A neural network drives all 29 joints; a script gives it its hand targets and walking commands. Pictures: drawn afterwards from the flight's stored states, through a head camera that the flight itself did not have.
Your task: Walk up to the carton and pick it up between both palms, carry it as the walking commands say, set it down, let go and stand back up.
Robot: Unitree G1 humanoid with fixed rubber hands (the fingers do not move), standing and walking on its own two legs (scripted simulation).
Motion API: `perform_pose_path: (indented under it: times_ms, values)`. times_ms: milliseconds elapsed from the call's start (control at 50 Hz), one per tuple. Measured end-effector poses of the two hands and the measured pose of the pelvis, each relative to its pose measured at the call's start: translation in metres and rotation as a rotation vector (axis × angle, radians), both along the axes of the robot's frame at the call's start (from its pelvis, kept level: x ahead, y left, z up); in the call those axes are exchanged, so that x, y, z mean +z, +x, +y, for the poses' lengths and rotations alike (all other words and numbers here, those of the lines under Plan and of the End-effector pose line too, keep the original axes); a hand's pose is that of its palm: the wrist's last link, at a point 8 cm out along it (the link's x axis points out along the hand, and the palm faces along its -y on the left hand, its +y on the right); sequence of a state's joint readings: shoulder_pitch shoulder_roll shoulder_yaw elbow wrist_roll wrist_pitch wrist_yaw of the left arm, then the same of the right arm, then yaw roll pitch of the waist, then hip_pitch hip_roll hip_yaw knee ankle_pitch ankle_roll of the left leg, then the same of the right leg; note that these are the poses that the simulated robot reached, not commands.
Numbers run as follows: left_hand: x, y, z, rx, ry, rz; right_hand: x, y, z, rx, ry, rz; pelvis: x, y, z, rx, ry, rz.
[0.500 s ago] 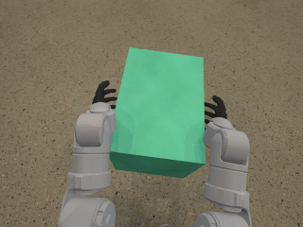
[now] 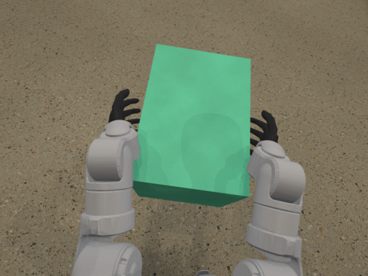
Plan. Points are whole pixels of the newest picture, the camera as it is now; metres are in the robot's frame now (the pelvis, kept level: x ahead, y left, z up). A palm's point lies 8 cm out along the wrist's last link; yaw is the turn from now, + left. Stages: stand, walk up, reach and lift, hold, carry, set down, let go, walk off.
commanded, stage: carry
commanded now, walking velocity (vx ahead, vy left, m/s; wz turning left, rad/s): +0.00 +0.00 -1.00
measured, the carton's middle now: (191, 132) +0.44 +0.01 +0.03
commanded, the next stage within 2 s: none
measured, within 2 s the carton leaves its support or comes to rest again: neither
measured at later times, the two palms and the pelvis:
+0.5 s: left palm (216, 99) +0.46 -0.04 +0.12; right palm (352, 166) +0.33 -0.28 +0.12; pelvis +0.07 -0.01 +0.01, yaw -27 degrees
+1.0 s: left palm (320, 111) +0.46 -0.26 +0.12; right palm out of the picture +0.24 -0.42 +0.12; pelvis +0.12 -0.06 +0.01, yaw -52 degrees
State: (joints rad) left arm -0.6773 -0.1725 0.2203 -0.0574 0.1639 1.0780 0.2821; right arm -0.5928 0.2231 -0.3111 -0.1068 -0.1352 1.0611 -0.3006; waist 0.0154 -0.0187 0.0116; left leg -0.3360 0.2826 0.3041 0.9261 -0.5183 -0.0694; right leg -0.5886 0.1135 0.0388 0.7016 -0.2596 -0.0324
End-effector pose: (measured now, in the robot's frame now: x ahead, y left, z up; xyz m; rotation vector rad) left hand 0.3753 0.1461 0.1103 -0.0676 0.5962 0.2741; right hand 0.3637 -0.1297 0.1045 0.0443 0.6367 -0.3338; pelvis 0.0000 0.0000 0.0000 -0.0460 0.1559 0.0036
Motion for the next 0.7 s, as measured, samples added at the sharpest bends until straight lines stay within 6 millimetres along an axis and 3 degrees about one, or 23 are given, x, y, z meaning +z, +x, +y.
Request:
perform_pose_path:
  times_ms: [100, 240, 400, 520, 620, 700]
  values:
    - [-0.01, 0.024, -0.043, -0.074, 0.007, 0.049, -0.01, 0.004, -0.041, -0.089, 0.034, 0.045, 0.01, 0.018, -0.007, -0.08, 0.025, 0.016]
    - [0.002, 0.054, -0.084, -0.195, -0.005, 0.032, 0.007, 0.003, -0.078, -0.212, 0.034, 0.025, 0.024, 0.038, -0.002, -0.202, 0.033, 0.024]
    - [0.005, 0.075, -0.122, -0.328, -0.018, -0.033, 0.014, -0.01, -0.106, -0.347, 0.036, -0.049, 0.007, 0.062, 0.005, -0.355, 0.035, -0.015]
    - [0.012, 0.09, -0.195, -0.474, -0.035, -0.025, 0.018, -0.035, -0.16, -0.502, 0.015, -0.042, 0.009, 0.075, -0.011, -0.502, 0.009, -0.01]
    - [0.009, 0.095, -0.263, -0.561, -0.021, -0.029, 0.006, -0.053, -0.213, -0.602, 0.038, -0.049, 0.0, 0.084, -0.04, -0.582, 0.008, -0.017]
    - [0.003, 0.091, -0.307, -0.628, -0.006, 0.003, -0.002, -0.071, -0.245, -0.677, 0.065, -0.025, 0.007, 0.091, -0.055, -0.641, 0.022, -0.019]
